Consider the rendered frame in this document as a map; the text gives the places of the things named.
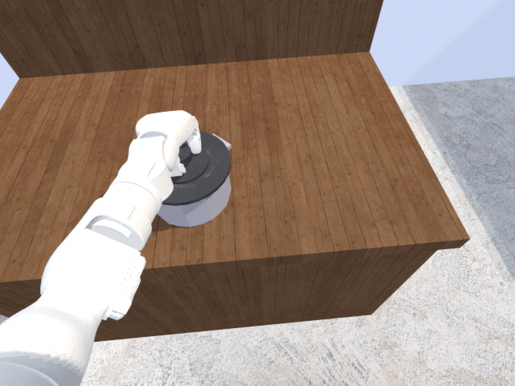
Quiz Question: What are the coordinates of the knob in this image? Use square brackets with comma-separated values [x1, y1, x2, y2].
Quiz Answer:
[179, 144, 192, 166]

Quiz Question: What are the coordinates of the table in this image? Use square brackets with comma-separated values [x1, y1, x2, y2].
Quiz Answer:
[0, 0, 470, 342]

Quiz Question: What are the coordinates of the left robot hand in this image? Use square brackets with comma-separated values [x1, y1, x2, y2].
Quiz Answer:
[135, 110, 201, 177]

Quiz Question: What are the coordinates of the lid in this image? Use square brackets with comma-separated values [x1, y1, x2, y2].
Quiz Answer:
[162, 131, 231, 206]

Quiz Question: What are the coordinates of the pot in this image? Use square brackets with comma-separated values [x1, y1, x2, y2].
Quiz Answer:
[157, 134, 232, 227]

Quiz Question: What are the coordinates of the robot left forearm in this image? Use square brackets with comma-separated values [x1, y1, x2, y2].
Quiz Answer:
[40, 128, 179, 295]

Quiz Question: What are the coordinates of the robot left upper arm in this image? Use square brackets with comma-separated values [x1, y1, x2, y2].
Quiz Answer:
[0, 228, 146, 386]

